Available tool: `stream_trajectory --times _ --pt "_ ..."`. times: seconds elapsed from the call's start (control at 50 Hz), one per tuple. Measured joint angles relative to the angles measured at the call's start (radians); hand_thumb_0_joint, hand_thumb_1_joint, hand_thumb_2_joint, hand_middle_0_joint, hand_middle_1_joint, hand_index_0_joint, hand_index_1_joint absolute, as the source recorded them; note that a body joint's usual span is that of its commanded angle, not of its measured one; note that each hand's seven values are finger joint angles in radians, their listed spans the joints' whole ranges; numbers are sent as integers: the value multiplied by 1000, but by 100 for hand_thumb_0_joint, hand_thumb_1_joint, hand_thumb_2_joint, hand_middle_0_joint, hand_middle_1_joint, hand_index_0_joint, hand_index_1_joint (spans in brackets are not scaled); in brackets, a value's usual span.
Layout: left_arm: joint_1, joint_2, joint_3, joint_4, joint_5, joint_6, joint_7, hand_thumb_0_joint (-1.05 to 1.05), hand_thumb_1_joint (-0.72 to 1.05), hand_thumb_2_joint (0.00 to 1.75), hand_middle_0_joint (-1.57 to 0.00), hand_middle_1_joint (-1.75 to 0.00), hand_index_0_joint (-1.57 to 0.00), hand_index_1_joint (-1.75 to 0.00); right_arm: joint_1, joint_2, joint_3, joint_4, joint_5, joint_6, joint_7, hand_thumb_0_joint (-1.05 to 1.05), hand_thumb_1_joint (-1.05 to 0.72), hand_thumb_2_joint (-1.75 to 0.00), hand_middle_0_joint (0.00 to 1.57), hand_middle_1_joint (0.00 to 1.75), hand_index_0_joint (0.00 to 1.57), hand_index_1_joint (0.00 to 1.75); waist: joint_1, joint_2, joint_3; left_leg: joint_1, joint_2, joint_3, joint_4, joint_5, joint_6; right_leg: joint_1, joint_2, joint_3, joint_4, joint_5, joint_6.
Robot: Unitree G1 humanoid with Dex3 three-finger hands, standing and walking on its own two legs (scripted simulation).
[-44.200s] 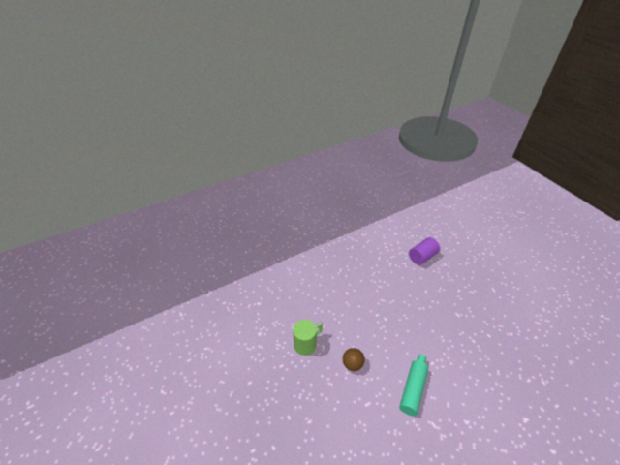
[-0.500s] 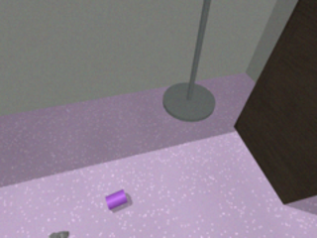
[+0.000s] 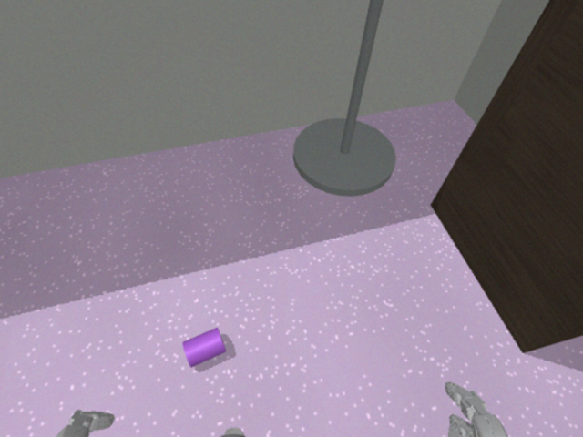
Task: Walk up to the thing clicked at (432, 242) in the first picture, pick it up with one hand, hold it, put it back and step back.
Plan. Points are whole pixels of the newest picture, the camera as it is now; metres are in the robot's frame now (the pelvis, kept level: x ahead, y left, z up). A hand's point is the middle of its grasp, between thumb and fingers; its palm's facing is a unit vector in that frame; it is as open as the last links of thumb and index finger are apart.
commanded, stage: rise first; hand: left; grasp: from above
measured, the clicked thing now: (204, 346) +0.46 +0.26 -0.67
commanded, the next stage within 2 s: none
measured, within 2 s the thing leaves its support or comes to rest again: neither
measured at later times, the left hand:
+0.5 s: hand out of the picture +0.13 +0.27 -0.18, palm faces -0.20 -0.81 -0.55, open 14.3 cm
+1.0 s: hand (140, 410) +0.24 +0.30 -0.35, palm faces -0.36 -0.34 -0.87, open 13.9 cm
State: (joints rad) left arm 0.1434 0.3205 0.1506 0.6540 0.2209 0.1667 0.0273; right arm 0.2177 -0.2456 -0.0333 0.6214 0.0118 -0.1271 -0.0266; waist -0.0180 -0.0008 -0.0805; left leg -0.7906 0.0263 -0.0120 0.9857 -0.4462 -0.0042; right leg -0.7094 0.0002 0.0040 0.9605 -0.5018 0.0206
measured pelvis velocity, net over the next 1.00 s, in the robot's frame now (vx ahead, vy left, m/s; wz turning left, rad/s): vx -0.07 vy -0.01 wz -0.05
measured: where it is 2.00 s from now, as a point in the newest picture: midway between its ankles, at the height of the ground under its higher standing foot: outside the picture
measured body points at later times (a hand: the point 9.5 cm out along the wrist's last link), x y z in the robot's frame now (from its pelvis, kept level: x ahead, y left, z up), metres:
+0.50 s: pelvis -0.01 +0.00 -0.05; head +0.10 +0.01 +0.38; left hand +0.14 +0.31 -0.15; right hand +0.17 -0.25 -0.14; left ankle +0.02 +0.12 -0.68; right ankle -0.02 -0.14 -0.68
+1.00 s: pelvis -0.07 -0.01 -0.21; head +0.11 +0.00 +0.20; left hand +0.26 +0.32 -0.30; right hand +0.11 -0.28 -0.34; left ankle +0.02 +0.12 -0.68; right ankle -0.02 -0.14 -0.68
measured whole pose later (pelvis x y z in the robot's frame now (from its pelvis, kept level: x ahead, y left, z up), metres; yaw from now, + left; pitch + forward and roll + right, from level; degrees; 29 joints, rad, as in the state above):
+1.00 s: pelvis -0.07 -0.01 -0.21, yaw -3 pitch +33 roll -3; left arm -0.31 0.49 0.13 0.83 0.78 -0.01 0.26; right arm 0.05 -0.30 -0.04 0.69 -0.01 -0.18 0.03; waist -0.01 0.02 -0.19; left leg -1.81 0.04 -0.06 1.85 -0.62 -0.02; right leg -1.72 0.03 -0.02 1.86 -0.72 0.01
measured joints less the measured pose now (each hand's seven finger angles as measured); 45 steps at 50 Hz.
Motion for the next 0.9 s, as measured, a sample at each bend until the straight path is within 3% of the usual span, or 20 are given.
stream_trajectory --times 0.26,0.6,0.68,0.9 --pt "70 10 -5 -156 47 60 -4 0 -57 96 -11 -106 -10 -107 -17 4 4 -53 -7 -22 6 1 -95 -91 21 30 20 30 -7 14 -42 -150 10 -18 151 -71 -7 -141 12 -14 142 -71 -6" --pt "130 26 -13 -276 125 43 15 0 -59 95 -11 -108 -11 -108 -42 6 4 -70 -2 -39 31 1 -98 -92 21 30 20 30 4 19 -67 -370 9 -37 348 -114 -8 -355 15 -28 343 -124 -8" --pt "52 55 -15 -183 190 -1 31 0 -59 94 -11 -109 -11 -108 -64 -3 9 -62 -4 -62 28 1 -98 -92 21 30 21 30 7 15 -75 -460 5 -39 416 -122 -9 -445 11 -28 421 -140 -7" --pt "-271 140 -25 44 451 -167 155 0 -53 94 -12 -107 -12 -107 -153 -43 -1 29 -14 -83 37 0 -94 -91 21 30 21 30 1 12 -113 -849 9 -41 729 -174 -14 -840 21 -19 756 -209 -7"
